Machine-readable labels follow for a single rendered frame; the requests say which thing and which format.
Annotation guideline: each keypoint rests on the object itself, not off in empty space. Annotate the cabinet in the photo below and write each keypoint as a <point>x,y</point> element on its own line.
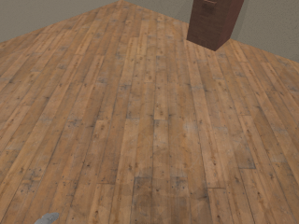
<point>211,26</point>

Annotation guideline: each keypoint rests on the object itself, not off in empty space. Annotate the left robot hand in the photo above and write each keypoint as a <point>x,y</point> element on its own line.
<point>48,218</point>

